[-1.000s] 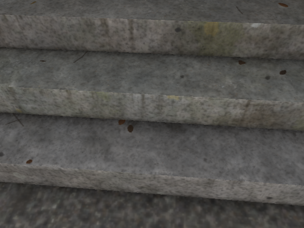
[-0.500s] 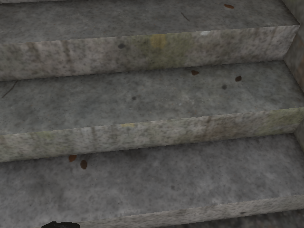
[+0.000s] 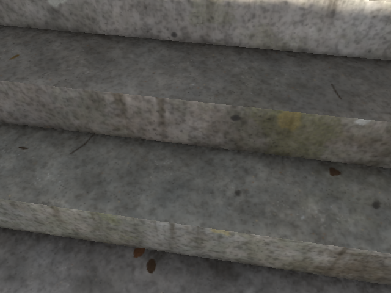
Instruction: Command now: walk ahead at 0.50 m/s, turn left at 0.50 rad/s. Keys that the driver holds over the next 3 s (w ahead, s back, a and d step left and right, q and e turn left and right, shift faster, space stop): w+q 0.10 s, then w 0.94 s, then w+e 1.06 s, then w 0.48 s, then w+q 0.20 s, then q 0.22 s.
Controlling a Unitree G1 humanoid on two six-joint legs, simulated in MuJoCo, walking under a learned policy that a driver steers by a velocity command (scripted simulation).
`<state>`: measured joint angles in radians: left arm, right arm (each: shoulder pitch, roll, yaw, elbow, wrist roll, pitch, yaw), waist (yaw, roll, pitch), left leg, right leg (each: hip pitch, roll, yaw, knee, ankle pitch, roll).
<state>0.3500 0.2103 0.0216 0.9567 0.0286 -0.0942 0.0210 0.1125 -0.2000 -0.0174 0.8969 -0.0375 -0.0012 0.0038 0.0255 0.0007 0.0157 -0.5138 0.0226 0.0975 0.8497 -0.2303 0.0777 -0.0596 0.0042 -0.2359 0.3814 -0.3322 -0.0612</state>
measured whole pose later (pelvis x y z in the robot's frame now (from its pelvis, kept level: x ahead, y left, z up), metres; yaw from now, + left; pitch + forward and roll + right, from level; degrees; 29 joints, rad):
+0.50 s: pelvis +0.18 +0.01 +0.01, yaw +9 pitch +5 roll -3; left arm -0.06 0.06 -0.09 0.56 0.03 0.02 0.02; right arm 0.50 -0.16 0.03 1.09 0.02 -0.05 -0.05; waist -0.04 0.02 0.03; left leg 0.04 -0.02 -0.02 0.14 -0.21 0.10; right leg -1.22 -0.04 -0.16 1.69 -0.50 -0.10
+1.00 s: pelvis +0.44 +0.05 +0.19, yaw +9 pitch +5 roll +2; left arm 0.58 0.09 0.01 1.12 0.01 -0.11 0.04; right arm -0.09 -0.03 0.06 0.57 -0.03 -0.01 0.00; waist 0.09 0.00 0.03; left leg -1.36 0.10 0.13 1.87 -0.42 0.14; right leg 0.01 -0.01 -0.07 0.20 -0.30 -0.04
